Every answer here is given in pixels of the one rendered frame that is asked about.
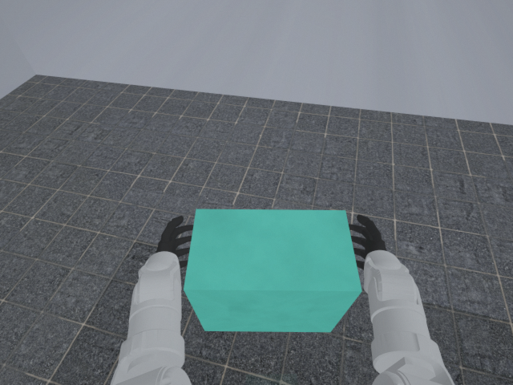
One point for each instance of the right robot forearm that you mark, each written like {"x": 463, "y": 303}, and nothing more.
{"x": 401, "y": 336}

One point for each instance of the robot left hand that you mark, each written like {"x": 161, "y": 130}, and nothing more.
{"x": 169, "y": 242}

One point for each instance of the carton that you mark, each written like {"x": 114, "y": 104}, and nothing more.
{"x": 271, "y": 270}

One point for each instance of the robot right hand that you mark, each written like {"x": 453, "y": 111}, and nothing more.
{"x": 372, "y": 241}

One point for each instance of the left robot forearm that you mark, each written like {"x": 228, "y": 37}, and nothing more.
{"x": 153, "y": 338}

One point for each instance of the left robot upper arm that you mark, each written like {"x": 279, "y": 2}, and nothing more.
{"x": 166, "y": 375}

